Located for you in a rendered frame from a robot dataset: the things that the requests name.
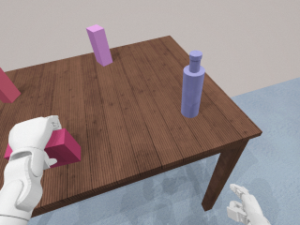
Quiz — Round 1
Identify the robot left forearm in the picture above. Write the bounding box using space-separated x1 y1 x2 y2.
0 147 45 225

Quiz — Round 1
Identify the sponge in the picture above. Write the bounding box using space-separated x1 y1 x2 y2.
4 128 82 169

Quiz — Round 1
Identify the left robot hand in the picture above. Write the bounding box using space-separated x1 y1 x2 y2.
8 115 62 171

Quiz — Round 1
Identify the right robot hand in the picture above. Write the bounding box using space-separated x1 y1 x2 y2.
227 184 263 225

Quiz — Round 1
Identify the robot right forearm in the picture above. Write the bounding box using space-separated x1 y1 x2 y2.
246 214 271 225

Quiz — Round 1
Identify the table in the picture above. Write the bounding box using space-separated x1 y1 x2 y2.
0 36 263 218

